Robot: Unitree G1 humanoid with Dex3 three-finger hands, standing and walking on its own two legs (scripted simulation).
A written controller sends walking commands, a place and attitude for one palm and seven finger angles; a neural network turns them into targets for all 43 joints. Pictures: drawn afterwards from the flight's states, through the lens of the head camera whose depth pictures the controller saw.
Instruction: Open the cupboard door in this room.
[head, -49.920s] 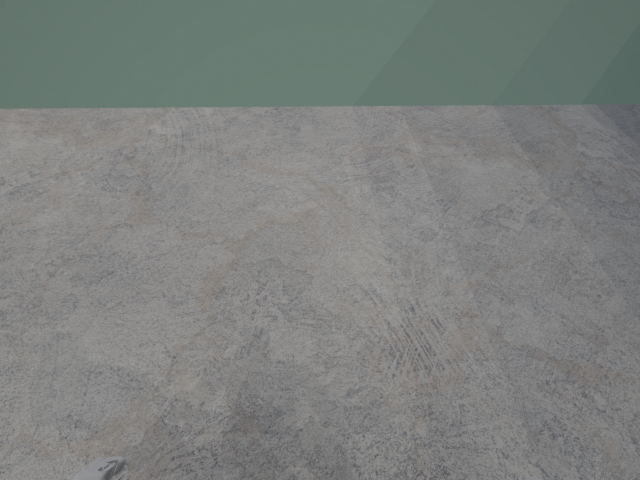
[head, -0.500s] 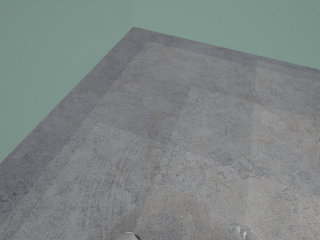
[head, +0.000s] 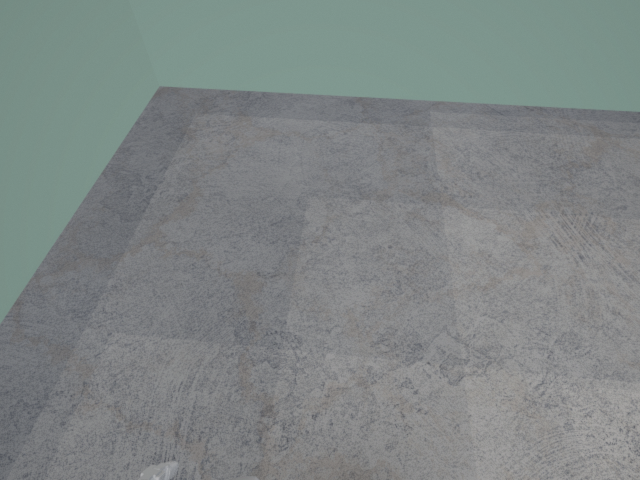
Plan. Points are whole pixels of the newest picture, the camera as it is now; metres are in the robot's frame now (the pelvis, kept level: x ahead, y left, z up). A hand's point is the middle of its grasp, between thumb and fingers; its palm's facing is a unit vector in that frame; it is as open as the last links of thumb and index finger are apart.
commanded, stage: walk to a spot facing it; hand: left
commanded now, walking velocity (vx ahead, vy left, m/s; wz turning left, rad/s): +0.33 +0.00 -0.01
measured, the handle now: out of the picture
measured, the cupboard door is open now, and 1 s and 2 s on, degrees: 46 46 46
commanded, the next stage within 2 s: turn to face it in 0.10 s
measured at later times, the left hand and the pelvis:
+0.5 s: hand (190, 423) +0.22 +0.22 -0.18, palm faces +0.15 -0.97 -0.17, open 7.3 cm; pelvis +0.20 +0.03 +0.00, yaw +6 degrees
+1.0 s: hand (191, 422) +0.22 +0.21 -0.17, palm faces +0.43 -0.87 -0.22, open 7.4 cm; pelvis +0.26 +0.01 +0.00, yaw +25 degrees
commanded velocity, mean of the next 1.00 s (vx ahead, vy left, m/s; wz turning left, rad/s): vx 0.04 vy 0.00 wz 0.51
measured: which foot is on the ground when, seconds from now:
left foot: up 0.00-0.28, down 0.30-0.66, up 0.68-1.00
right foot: down 0.00-0.30, up 0.32-0.64, down 0.66-1.00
